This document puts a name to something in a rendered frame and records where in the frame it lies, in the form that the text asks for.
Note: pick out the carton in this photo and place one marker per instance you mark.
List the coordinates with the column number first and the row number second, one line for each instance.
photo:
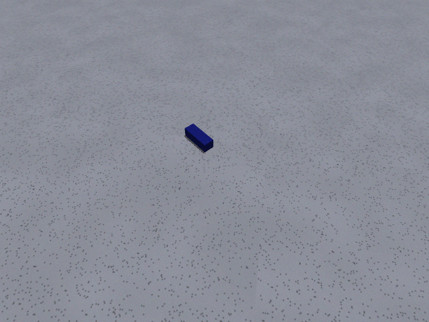
column 196, row 135

